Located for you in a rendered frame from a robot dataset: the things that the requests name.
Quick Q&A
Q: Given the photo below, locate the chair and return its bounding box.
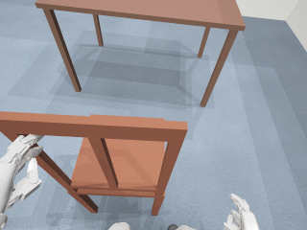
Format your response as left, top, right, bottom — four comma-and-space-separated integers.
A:
0, 111, 188, 216

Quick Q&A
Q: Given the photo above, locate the robot left hand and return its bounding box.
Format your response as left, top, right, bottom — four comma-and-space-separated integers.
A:
0, 133, 44, 214

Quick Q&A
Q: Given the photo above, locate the table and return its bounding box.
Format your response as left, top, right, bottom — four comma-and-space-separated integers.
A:
35, 0, 246, 107

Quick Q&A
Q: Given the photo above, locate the robot right hand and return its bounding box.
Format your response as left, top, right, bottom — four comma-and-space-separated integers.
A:
224, 194, 260, 230

